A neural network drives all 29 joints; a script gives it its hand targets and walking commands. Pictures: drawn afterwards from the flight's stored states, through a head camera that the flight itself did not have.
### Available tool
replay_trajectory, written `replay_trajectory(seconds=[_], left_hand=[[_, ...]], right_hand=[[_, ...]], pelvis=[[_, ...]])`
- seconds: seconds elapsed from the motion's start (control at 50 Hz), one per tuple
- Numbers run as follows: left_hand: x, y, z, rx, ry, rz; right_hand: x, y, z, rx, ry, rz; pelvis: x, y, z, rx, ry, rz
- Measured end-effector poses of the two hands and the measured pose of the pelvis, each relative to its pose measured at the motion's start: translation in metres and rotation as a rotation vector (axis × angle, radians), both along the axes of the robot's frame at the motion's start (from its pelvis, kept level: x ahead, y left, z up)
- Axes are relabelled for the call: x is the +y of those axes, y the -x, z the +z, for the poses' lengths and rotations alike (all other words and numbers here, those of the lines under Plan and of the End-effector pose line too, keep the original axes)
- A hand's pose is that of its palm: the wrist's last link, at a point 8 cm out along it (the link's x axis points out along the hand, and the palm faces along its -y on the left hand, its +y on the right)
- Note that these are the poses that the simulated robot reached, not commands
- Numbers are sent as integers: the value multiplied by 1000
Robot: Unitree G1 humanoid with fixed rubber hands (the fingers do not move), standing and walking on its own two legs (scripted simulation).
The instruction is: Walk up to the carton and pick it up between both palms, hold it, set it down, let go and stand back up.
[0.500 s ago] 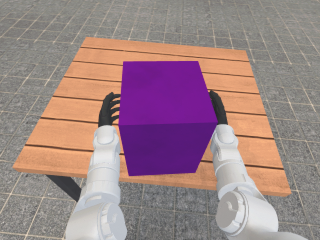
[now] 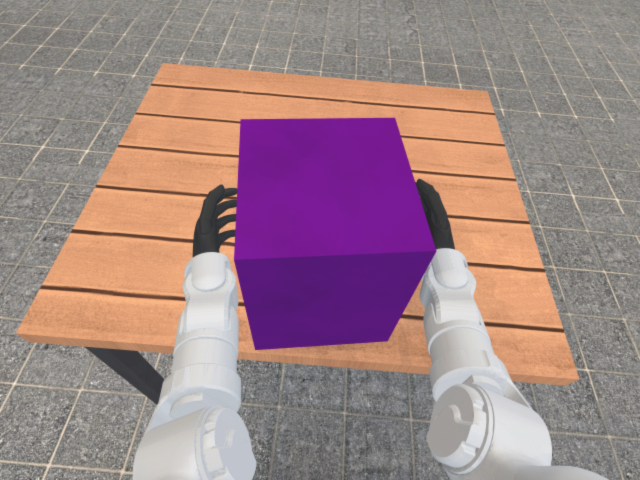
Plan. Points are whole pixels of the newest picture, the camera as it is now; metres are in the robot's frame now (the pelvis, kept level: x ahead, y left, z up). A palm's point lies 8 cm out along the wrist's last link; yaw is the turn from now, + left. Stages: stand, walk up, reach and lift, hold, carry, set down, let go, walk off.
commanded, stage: set down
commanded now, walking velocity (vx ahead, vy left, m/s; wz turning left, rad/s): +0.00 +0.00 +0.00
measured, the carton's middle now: (320, 240) +0.41 +0.02 +0.02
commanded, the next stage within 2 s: none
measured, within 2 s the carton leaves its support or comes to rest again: neither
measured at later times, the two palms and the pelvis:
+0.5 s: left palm (206, 250) +0.39 +0.18 +0.01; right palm (435, 225) +0.44 -0.15 +0.03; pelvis -0.01 +0.00 -0.02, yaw -2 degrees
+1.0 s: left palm (191, 217) +0.40 +0.19 +0.07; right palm (474, 198) +0.44 -0.18 +0.09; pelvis -0.03 -0.02 -0.02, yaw +0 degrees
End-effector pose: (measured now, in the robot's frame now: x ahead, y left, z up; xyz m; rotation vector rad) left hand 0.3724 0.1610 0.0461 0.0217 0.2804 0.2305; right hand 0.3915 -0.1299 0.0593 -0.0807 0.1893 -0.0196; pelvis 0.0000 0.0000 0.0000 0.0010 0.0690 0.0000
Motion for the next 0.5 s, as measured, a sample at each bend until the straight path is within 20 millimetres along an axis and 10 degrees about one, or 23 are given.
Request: replay_trajectory(seconds=[0.5], left_hand=[[14, -16, -31, 29, -6, -3]], right_hand=[[-16, -47, -27, 102, -33, -5]], pelvis=[[3, 7, -16, 261, 26, -22]])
